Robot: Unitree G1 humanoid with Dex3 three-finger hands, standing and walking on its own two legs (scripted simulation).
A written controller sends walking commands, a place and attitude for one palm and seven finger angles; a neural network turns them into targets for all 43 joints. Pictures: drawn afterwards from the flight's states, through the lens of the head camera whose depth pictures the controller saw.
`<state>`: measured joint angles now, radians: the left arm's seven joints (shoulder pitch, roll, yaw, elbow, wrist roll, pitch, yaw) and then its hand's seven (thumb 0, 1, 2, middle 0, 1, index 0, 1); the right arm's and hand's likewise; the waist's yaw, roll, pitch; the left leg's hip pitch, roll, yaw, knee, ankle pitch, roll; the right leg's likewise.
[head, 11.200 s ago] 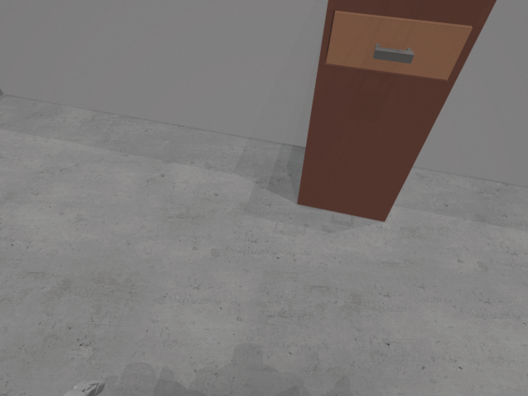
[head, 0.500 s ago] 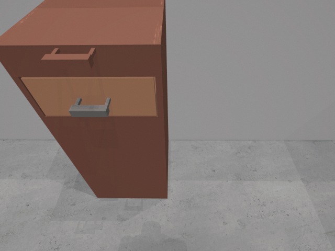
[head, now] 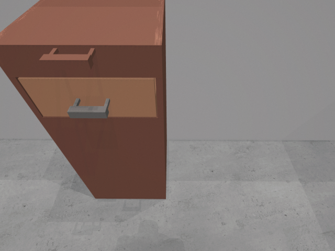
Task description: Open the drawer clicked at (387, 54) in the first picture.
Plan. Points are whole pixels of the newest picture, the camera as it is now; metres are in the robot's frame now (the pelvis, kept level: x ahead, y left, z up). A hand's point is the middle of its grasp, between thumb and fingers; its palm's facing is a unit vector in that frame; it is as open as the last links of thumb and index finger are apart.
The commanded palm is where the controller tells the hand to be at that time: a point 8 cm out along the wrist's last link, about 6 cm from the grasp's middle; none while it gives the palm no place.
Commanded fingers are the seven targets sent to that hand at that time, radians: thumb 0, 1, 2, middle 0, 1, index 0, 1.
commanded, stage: look again from close up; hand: left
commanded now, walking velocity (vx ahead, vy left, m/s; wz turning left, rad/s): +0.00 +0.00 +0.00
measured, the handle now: (90, 106) +0.49 +0.26 +0.05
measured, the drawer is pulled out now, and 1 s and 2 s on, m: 0.00 0.00 0.00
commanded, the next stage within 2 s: raise the hand with hooked fingers in 0.04 s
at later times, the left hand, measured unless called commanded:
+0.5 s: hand (90, 228) +0.18 +0.19 -0.03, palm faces +0.02 -0.25 -0.97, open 8.2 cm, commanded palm +0.13 +0.23 +0.00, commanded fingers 0.00 0.46 0.71 -0.23 -0.58 -0.23 -0.58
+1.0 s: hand (63, 204) +0.21 +0.24 +0.04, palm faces +0.05 -0.10 -0.99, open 11.1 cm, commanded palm +0.17 +0.25 +0.10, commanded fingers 0.00 -0.13 0.46 -0.27 -0.96 -0.27 -0.96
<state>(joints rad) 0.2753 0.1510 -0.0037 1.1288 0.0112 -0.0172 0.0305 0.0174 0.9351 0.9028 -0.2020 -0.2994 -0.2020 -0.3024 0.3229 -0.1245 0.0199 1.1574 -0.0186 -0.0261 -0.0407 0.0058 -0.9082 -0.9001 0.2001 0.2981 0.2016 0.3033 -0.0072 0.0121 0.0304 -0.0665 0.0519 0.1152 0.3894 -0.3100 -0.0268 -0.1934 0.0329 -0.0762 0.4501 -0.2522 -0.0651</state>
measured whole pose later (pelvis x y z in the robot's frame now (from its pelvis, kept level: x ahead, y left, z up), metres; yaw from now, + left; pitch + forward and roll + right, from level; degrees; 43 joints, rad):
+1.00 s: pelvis -0.05 +0.03 -0.01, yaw +0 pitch +1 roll +1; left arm 0.18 0.36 -0.12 -0.06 1.02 0.08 0.22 0.00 0.09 0.56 -0.28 -0.82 -0.28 -0.82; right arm 0.14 -0.20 0.04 0.63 -0.03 0.11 0.01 0.02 -0.90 -0.90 0.21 0.30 0.21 0.30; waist 0.08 0.06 0.00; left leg -0.23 0.00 0.11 0.54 -0.32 0.02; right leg -0.36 -0.02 -0.05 0.58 -0.24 -0.03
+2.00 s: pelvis -0.05 +0.04 +0.00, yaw +1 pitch -1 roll +1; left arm -0.18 0.57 -0.01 -0.07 0.84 0.00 -0.08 0.00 -0.49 0.30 -0.32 -1.20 -0.32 -1.20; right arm 0.13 -0.29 0.01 0.66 0.02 0.11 0.01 0.02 -0.91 -0.90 0.20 0.30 0.20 0.30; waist 0.09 0.09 0.04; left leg -0.12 -0.03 0.08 0.36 -0.21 0.03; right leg -0.22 -0.04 -0.07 0.39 -0.14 -0.01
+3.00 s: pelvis -0.03 +0.03 +0.00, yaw +1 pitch +5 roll +1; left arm -0.57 0.51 -0.12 0.44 0.93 0.01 -0.01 0.00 -0.49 0.30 -0.32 -1.20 -0.32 -1.20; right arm 0.18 -0.27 0.00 0.67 0.04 0.13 -0.03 0.01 -0.91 -0.90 0.20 0.30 0.20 0.30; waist 0.04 0.07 -0.01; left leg -0.22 -0.02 0.08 0.38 -0.24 0.03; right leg -0.33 -0.03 -0.07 0.43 -0.18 -0.02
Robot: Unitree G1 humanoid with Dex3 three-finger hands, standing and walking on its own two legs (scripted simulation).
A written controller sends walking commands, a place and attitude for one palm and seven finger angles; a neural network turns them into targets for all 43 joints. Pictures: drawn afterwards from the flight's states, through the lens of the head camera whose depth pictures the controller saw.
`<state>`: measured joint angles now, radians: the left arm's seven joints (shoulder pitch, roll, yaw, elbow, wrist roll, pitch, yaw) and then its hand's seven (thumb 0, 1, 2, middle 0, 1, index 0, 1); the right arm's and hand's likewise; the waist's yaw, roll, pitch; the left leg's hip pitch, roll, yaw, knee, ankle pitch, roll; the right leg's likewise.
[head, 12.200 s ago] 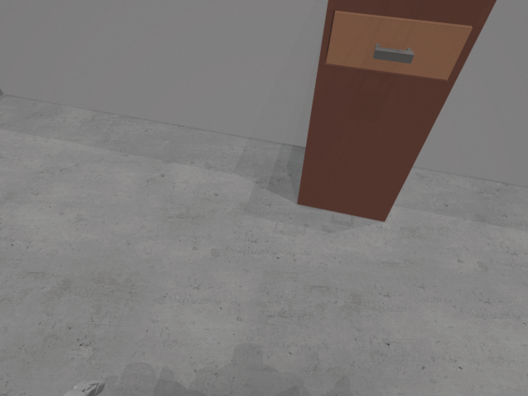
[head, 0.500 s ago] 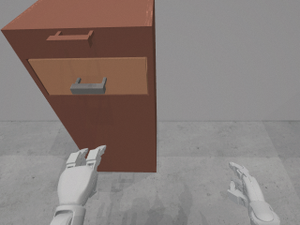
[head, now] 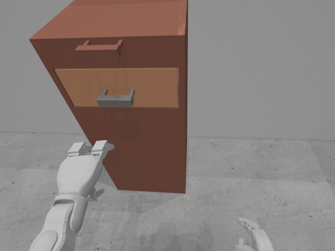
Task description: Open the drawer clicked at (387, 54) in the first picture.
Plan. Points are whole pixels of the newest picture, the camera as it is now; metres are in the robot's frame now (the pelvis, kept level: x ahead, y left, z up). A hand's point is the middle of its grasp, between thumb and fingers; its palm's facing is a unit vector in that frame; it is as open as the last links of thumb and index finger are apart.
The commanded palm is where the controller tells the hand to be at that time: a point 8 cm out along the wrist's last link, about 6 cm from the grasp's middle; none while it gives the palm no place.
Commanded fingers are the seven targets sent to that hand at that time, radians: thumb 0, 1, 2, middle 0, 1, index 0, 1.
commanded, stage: raise the hand with hooked fingers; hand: left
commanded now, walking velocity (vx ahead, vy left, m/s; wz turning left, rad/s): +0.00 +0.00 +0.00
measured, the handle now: (117, 96) +0.54 +0.24 +0.06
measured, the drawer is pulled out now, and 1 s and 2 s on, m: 0.00 0.00 0.00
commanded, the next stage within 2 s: move the hooked fingers above the handle in 1.04 s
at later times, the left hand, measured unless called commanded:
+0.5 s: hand (68, 137) +0.29 +0.25 +0.15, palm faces +0.14 -0.04 -0.99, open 13.6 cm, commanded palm +0.26 +0.25 +0.21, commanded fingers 0.00 -0.50 0.30 -0.30 -1.20 -0.30 -1.20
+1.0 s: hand (65, 128) +0.30 +0.25 +0.17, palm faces +0.12 -0.05 -0.99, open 13.8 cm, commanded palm +0.27 +0.26 +0.23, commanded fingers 0.00 -0.50 0.30 -0.30 -1.20 -0.30 -1.20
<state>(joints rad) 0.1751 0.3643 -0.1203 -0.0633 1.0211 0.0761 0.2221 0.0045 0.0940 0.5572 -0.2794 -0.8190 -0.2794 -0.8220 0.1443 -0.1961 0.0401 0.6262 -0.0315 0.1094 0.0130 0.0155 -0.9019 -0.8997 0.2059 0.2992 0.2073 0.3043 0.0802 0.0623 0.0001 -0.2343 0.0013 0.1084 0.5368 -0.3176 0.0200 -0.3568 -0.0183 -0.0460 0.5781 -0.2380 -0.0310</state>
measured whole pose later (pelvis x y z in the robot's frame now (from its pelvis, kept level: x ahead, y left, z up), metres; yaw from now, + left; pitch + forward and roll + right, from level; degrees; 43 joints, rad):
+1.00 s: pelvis -0.01 +0.01 +0.01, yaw +2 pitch -1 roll +1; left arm -0.18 0.57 -0.01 -0.07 0.84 0.00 -0.08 0.00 -0.49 0.30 -0.32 -1.20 -0.32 -1.20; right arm 0.13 -0.29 0.01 0.66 0.02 0.11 0.01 0.02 -0.91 -0.90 0.20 0.30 0.20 0.30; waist 0.09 0.09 0.04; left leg -0.12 -0.03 0.08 0.36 -0.21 0.03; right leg -0.22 -0.04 -0.07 0.39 -0.14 -0.01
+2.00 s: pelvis +0.02 +0.01 +0.01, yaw +2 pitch +5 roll +1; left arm -0.57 0.51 -0.12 0.44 0.93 0.01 -0.01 0.00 -0.49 0.30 -0.32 -1.20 -0.32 -1.20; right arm 0.18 -0.27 0.00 0.67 0.04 0.13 -0.03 0.01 -0.91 -0.90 0.20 0.30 0.20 0.30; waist 0.04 0.07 -0.01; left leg -0.22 -0.02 0.08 0.38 -0.24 0.03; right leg -0.33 -0.03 -0.07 0.43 -0.18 -0.02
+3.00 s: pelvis +0.02 +0.01 +0.01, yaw +1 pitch +9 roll +1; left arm -0.77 0.52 -0.07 0.78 1.00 -0.07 0.07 0.00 -0.48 0.31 -0.32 -1.20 -0.32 -1.20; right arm 0.29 -0.27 -0.04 0.70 0.03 0.15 -0.03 0.01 -0.91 -0.90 0.20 0.30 0.20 0.30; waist -0.02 0.06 -0.06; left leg -0.34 0.00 0.09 0.47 -0.29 0.03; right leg -0.44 -0.02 -0.06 0.49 -0.21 -0.02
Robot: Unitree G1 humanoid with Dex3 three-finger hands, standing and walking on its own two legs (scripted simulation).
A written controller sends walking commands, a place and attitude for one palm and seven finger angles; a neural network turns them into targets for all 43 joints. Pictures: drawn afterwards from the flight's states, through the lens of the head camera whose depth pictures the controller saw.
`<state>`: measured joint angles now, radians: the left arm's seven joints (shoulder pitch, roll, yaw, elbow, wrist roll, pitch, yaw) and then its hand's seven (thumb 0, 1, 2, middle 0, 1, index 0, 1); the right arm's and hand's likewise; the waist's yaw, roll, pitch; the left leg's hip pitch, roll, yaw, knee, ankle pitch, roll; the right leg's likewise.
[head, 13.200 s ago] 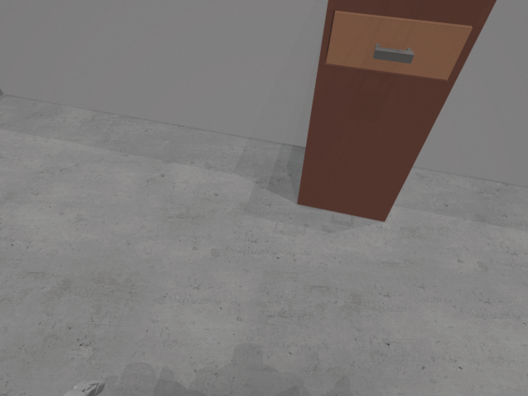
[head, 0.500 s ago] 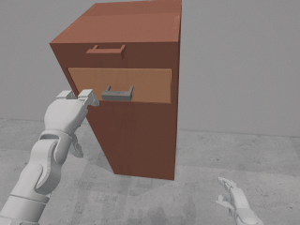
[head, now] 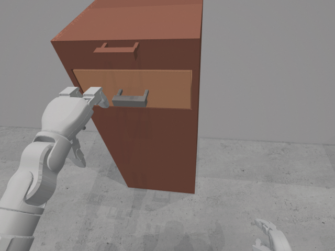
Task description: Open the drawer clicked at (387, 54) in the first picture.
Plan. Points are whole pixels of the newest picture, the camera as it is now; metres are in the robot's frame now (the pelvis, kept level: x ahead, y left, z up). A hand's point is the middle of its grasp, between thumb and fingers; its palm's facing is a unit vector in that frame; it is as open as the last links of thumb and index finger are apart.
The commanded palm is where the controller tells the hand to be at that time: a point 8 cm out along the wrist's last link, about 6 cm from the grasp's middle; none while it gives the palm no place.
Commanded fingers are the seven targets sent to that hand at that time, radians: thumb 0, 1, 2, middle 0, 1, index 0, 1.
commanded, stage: raise the hand with hooked fingers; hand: left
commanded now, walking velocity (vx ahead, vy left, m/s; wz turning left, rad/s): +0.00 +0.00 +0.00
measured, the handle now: (131, 96) +0.55 +0.21 +0.04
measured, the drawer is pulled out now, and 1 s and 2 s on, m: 0.00 0.00 0.00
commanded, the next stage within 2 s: move the hooked fingers above the handle in 0.04 s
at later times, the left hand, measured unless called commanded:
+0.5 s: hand (92, 118) +0.35 +0.23 +0.15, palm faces +0.07 -0.03 -1.00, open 13.8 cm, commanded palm +0.33 +0.23 +0.20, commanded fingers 0.00 -0.50 0.30 -0.30 -1.20 -0.30 -1.20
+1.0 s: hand (113, 103) +0.43 +0.21 +0.12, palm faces +0.02 -0.02 -1.00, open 13.8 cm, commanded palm +0.41 +0.22 +0.18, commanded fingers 0.00 -0.50 0.30 -0.30 -1.20 -0.30 -1.20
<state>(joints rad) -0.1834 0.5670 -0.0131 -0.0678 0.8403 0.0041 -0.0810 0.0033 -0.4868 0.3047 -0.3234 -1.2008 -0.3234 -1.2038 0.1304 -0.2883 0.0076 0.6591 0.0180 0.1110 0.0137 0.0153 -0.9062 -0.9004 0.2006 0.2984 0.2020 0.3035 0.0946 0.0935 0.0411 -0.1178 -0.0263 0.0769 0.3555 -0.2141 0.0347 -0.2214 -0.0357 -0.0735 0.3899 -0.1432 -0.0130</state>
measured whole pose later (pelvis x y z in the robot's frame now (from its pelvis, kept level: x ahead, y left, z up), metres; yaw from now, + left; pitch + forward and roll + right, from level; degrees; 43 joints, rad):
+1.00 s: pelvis +0.02 -0.01 +0.00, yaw +0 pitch +5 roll +1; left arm -0.57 0.51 -0.12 0.44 0.93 0.01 -0.01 0.00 -0.49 0.30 -0.32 -1.20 -0.32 -1.20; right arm 0.18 -0.27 0.00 0.67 0.04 0.13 -0.03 0.01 -0.91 -0.90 0.20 0.30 0.20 0.30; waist 0.04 0.07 -0.01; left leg -0.22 -0.02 0.08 0.38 -0.24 0.03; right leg -0.33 -0.03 -0.07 0.43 -0.18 -0.02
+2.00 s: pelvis +0.03 -0.01 -0.01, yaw -1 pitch +9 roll +1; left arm -0.77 0.52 -0.07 0.78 1.00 -0.07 0.07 0.00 -0.48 0.31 -0.32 -1.20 -0.32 -1.20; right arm 0.29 -0.27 -0.04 0.70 0.03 0.15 -0.03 0.01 -0.91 -0.90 0.20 0.30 0.20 0.30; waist -0.02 0.06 -0.06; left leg -0.34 0.00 0.09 0.47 -0.29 0.03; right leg -0.44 -0.02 -0.06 0.49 -0.21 -0.02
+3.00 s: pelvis +0.02 -0.01 -0.01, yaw -1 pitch +12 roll +1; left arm -0.82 0.53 -0.04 0.93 1.04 -0.11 0.12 0.00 -0.48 0.31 -0.33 -1.21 -0.32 -1.22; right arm 0.29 -0.28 -0.03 0.66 0.02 0.12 -0.05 0.01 -0.91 -0.90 0.20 0.30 0.20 0.30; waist -0.06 0.04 -0.07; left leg -0.43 0.00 0.10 0.53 -0.31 0.03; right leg -0.53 -0.01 -0.05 0.54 -0.21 -0.02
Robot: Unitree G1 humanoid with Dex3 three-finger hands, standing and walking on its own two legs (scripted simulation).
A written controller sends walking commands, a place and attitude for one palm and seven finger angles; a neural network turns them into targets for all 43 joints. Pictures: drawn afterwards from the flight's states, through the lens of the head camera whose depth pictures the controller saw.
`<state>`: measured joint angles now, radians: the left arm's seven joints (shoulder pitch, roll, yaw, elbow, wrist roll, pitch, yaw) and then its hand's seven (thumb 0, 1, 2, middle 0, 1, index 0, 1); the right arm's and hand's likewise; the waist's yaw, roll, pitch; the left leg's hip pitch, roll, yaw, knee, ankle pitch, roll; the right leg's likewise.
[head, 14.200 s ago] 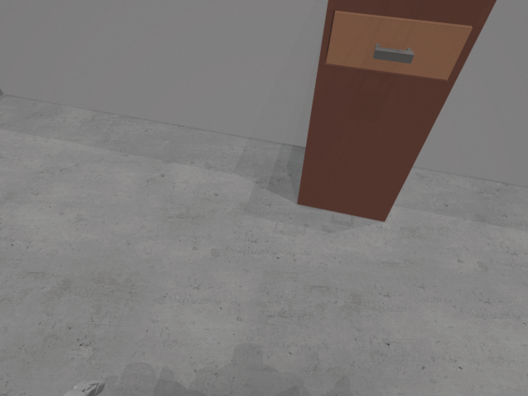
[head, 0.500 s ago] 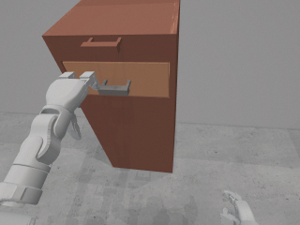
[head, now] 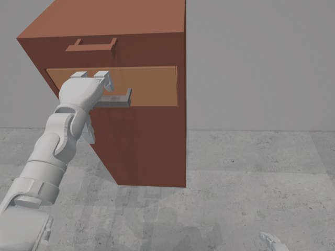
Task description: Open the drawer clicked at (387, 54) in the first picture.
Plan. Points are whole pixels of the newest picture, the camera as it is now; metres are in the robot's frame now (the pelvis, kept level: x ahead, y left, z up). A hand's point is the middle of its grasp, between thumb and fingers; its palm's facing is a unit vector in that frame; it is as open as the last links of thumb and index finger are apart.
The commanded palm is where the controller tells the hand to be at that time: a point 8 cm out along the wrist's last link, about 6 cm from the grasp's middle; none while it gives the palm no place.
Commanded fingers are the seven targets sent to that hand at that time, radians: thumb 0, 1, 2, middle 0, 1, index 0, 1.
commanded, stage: move the hooked fingers above the handle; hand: left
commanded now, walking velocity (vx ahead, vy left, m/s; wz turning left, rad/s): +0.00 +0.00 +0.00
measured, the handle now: (113, 96) +0.53 +0.22 +0.05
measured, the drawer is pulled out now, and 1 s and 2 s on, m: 0.00 0.00 0.00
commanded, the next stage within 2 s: lower the fingers behind the handle in 1.44 s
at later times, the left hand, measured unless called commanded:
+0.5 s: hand (101, 98) +0.46 +0.22 +0.11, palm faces -0.02 -0.01 -1.00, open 13.8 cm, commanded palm +0.45 +0.22 +0.17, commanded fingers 0.00 -0.50 0.30 -0.30 -1.20 -0.30 -1.20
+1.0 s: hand (102, 95) +0.47 +0.22 +0.11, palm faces -0.01 -0.01 -1.00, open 13.8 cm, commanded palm +0.45 +0.23 +0.17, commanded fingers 0.00 -0.50 0.30 -0.30 -1.20 -0.30 -1.20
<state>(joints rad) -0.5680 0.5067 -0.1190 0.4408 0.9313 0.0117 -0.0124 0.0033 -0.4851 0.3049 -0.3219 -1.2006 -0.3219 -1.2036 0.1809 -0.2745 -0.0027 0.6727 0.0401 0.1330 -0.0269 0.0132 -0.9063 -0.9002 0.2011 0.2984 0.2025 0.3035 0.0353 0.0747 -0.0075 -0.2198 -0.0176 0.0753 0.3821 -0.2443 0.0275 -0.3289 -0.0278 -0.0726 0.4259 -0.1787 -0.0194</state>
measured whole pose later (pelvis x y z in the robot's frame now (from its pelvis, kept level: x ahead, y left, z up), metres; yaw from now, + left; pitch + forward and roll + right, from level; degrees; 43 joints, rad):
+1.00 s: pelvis +0.01 +0.00 -0.01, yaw -1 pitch +9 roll +1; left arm -0.77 0.52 -0.07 0.78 1.00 -0.07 0.07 0.00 -0.48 0.31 -0.32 -1.20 -0.32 -1.20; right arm 0.29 -0.27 -0.04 0.70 0.03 0.15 -0.03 0.01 -0.91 -0.90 0.20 0.30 0.20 0.30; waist -0.02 0.06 -0.06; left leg -0.34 0.00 0.09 0.47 -0.29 0.03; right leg -0.44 -0.02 -0.06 0.49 -0.21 -0.02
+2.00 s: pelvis +0.00 +0.00 -0.01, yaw -1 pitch +12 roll +1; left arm -0.82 0.53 -0.04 0.93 1.04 -0.11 0.12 0.00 -0.48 0.31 -0.33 -1.21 -0.32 -1.22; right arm 0.29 -0.28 -0.03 0.66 0.02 0.12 -0.05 0.01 -0.91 -0.90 0.20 0.30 0.20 0.30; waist -0.06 0.04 -0.07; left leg -0.43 0.00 0.10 0.53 -0.31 0.03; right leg -0.53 -0.01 -0.05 0.54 -0.21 -0.02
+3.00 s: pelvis +0.00 +0.00 -0.02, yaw +0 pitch +16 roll +0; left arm -0.87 0.47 -0.07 1.07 1.08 -0.04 0.29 0.00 -0.48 0.31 -0.33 -1.21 -0.34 -1.23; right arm 0.32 -0.26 -0.05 0.72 0.00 0.10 -0.02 0.01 -0.91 -0.90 0.20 0.30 0.20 0.30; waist -0.08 0.05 -0.10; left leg -0.56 0.00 0.08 0.63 -0.35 0.03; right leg -0.64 -0.02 -0.06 0.62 -0.25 -0.02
